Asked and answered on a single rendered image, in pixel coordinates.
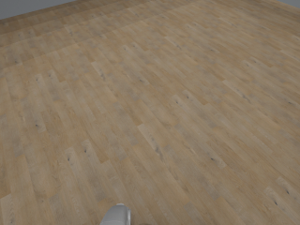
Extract robot left thigh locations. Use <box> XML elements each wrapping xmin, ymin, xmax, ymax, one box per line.
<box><xmin>99</xmin><ymin>204</ymin><xmax>131</xmax><ymax>225</ymax></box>

